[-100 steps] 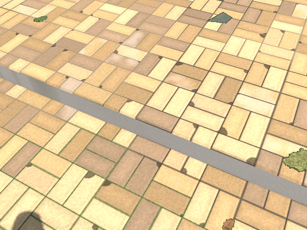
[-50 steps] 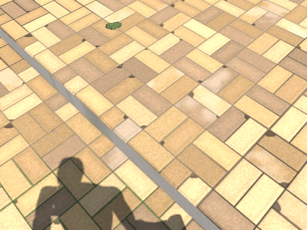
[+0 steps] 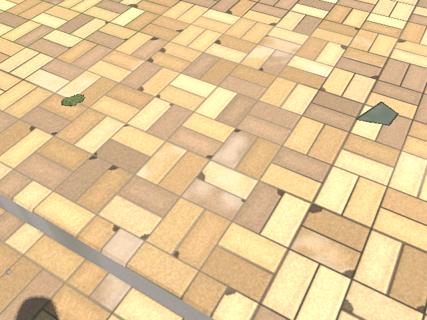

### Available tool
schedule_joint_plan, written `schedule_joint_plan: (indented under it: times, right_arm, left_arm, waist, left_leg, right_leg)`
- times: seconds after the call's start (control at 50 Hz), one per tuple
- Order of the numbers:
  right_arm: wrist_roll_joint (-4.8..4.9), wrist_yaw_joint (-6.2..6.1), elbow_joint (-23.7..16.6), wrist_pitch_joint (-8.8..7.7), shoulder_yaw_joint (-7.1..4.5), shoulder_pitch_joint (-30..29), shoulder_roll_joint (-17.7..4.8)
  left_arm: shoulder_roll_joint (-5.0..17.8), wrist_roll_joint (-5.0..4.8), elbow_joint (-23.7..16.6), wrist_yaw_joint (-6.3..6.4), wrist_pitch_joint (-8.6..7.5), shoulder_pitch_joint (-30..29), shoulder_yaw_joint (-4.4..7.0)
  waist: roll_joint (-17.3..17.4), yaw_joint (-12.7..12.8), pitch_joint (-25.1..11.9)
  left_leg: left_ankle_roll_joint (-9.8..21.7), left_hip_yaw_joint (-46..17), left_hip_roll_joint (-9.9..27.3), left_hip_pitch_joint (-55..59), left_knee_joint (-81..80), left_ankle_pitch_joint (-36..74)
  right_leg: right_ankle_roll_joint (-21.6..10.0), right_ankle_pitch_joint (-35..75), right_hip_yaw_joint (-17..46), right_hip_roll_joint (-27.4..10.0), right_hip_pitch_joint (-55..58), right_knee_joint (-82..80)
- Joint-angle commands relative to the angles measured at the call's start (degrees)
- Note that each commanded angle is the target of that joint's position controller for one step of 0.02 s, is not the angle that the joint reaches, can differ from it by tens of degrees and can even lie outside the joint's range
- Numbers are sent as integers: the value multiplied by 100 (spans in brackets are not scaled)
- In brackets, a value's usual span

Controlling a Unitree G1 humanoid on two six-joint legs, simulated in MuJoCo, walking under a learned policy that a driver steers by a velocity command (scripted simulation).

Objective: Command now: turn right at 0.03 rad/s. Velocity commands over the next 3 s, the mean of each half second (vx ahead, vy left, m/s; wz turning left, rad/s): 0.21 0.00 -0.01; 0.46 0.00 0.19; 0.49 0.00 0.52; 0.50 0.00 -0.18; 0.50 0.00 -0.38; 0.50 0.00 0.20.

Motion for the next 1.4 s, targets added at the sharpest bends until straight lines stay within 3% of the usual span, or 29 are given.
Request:
schedule_joint_plan:
  times: [0.02,0.16,0.24,0.28,0.32,0.36,0.38,0.44,0.52,0.58,0.66,0.7,0.74,0.78,0.8,0.82,0.86,0.92,0.96,1.04,1.16,1.2,1.22,1.26,1.28,1.3,1.32,1.36,1.4]
  right_arm:
    - [13,-37,-197,-57,-140,-106,-551]
    - [75,-104,227,-17,-149,-21,-523]
    - [184,-13,139,-307,-121,-242,-402]
    - [248,90,227,-469,-126,-20,-382]
    - [220,142,621,-543,-191,785,-462]
    - [179,203,903,-581,-465,1854,-1500]
    - [98,223,838,-629,-357,1702,-1182]
    - [129,216,620,-654,-214,1035,-751]
    - [96,141,763,-487,-109,1345,-544]
    - [53,63,799,-356,-94,1396,-698]
    - [157,22,1017,-189,-85,1765,-754]
    - [129,2,1081,-67,-7,1955,-555]
    - [37,8,941,-48,-37,1901,-849]
    - [102,80,624,-181,-63,1079,-921]
    - [-144,132,502,-347,89,1192,-114]
    - [191,103,672,-504,4,1653,-302]
    - [482,72,456,-404,-148,1035,-481]
    - [443,47,420,-34,-148,985,34]
    - [393,88,117,43,-45,627,401]
    - [203,131,-621,4,32,-139,274]
    - [178,349,-1795,-155,385,-1813,577]
    - [314,658,-2136,-254,385,-2012,280]
    - [367,653,-2093,-167,230,-1770,235]
    - [374,532,-1690,21,-321,560,-879]
    - [417,356,-1398,142,-527,1502,-1222]
    - [425,145,-1141,128,-559,1471,-1473]
    - [18,67,-977,-5,-372,1616,-1064]
    - [74,270,-427,-293,-166,1555,-419]
    - [22,352,-357,-464,38,787,243]
  left_arm:
    - [688,-5,-194,20,-99,-29,151]
    - [782,-54,183,69,-64,165,179]
    - [1191,-174,283,87,-142,493,323]
    - [1112,-213,248,76,-202,228,315]
    - [869,-207,104,58,-214,-223,244]
    - [500,-157,-253,113,-348,-459,143]
    - [884,-255,-240,105,-422,-419,246]
    - [822,-284,-43,-33,-544,-275,277]
    - [545,-163,-72,-158,-510,-580,251]
    - [266,-181,-91,-186,-439,-799,121]
    - [228,-157,-395,-226,-334,-1391,19]
    - [241,-114,-627,-302,-454,-1742,4]
    - [530,-138,-417,-328,-592,-1039,166]
    - [1106,-219,240,-233,-509,1144,440]
    - [1617,-129,365,-111,-368,1463,478]
    - [1514,55,365,-57,-263,1790,506]
    - [743,64,346,-82,-226,1022,345]
    - [-36,26,592,-194,-280,617,162]
    - [-63,28,845,-167,-292,835,158]
    - [215,207,796,82,-377,832,157]
    - [583,-28,906,502,-97,1799,264]
    - [846,-39,589,554,22,1478,250]
    - [1230,-26,708,537,-58,2114,291]
    - [1849,-117,455,318,-206,1589,360]
    - [1827,-306,172,111,-412,1321,299]
    - [1104,-312,86,-227,-652,1061,140]
    - [1001,-235,97,-443,-805,984,209]
    - [415,-308,-866,-329,-725,-601,109]
    - [-291,-161,-1282,-343,-688,-524,-205]
  waist:
    - [-107,8,-56]
    - [-302,70,28]
    - [-1104,260,665]
    - [-1069,27,750]
    - [-653,-384,506]
    - [1718,-636,142]
    - [1284,-521,219]
    - [402,-200,390]
    - [488,-245,152]
    - [604,-242,159]
    - [714,-242,592]
    - [459,-165,575]
    - [750,177,-302]
    - [661,1193,-1280]
    - [-1307,809,-1470]
    - [-1066,934,-1811]
    - [-498,604,-456]
    - [-723,171,523]
    - [-644,86,758]
    - [-629,-3,625]
    - [-167,341,772]
    - [10,123,282]
    - [-769,73,-353]
    - [-1007,-1320,-2073]
    - [-622,-1726,-2572]
    - [1147,-1236,-2821]
    - [837,-982,-3309]
    - [-589,-587,-381]
    - [-432,185,-47]
  left_leg:
    - [54,-157,139,420,-338,639]
    - [77,211,-197,189,-67,-752]
    - [286,333,-108,-947,1161,-1018]
    - [530,271,52,-693,708,-978]
    - [646,160,-29,768,-377,-438]
    - [1590,-3103,1711,2076,-1870,-1251]
    - [1875,-3755,2087,2119,-1985,-1253]
    - [1415,-2304,1639,2153,-2034,-527]
    - [1232,-909,1085,1958,-2096,1671]
    - [1254,-367,928,1278,-2102,1972]
    - [1413,-806,1653,1710,-2011,2174]
    - [1196,-643,1408,2506,-1332,3942]
    - [1073,-607,1043,2269,-93,6656]
    - [769,-633,630,171,1833,4611]
    - [507,-521,-209,-1914,3620,-1739]
    - [303,-1004,-444,-2433,4753,-1945]
    - [119,-471,77,-3094,5756,-1319]
    - [234,-204,264,-3420,6852,-650]
    - [339,-129,357,-4063,7349,-597]
    - [106,71,348,-4418,6570,103]
    - [149,705,622,-6731,6141,-912]
    - [481,1737,232,-3448,3485,-297]
    - [616,2442,-666,-1460,4037,-1401]
    - [1352,1405,-846,1199,3113,-789]
    - [1934,-240,-316,3017,2044,-948]
    - [2651,-3635,1071,3379,-407,-1518]
    - [2527,-5439,1542,2924,-1022,-2575]
    - [1872,-4354,1125,584,-1124,-1570]
    - [1641,-2670,482,-665,-547,-254]
  right_leg:
    - [-108,458,352,-305,-539,-801]
    - [-276,-1311,396,-198,-530,-1110]
    - [-1139,-2835,2146,-1468,-526,-1999]
    - [-1146,-2264,2042,-1517,-573,-1903]
    - [-739,-1215,1151,-862,-1125,-1144]
    - [-56,-926,-352,309,-2594,1682]
    - [-85,-1519,130,104,-3152,2831]
    - [-366,-165,125,-530,-3628,3180]
    - [-102,678,-375,-549,-3176,2511]
    - [118,927,-708,-373,-2444,1854]
    - [-126,170,-587,-520,-3302,2093]
    - [-346,-506,-843,-242,-3540,1642]
    - [-391,293,-1020,278,-1365,314]
    - [-573,2180,-236,-439,2375,-1054]
    - [-639,5731,1078,-2034,4028,-72]
    - [-1496,5773,1984,-2867,3620,-413]
    - [-1514,3077,1288,-2408,2208,-1267]
    - [-903,1381,58,-1750,591,-1787]
    - [-788,1450,-382,-1713,175,-1843]
    - [-820,2620,-991,-1562,-27,-1932]
    - [-650,3397,-1094,-1850,2182,-1894]
    - [-605,6355,-1725,-1555,562,-2106]
    - [-905,9647,-1532,-1878,5,-1601]
    - [-911,11837,-1528,-1757,120,1005]
    - [-499,9404,-1197,-1197,-1258,3074]
    - [-179,747,-783,343,-2245,5840]
    - [-524,343,670,185,-2219,7142]
    - [-712,-363,415,173,-3093,7527]
    - [-961,-653,483,-107,-3154,8098]
Next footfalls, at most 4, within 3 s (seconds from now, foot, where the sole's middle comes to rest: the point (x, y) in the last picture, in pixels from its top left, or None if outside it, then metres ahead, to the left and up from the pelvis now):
0.78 right None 0.29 -0.11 -0.77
1.24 left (163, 269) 0.63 0.18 -0.63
1.84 right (178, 169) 1.03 0.15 -0.63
2.28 left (120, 126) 1.26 0.40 -0.63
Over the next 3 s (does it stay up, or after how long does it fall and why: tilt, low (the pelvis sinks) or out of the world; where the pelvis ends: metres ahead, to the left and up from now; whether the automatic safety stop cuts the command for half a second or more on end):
stays up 1.45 0.25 0.15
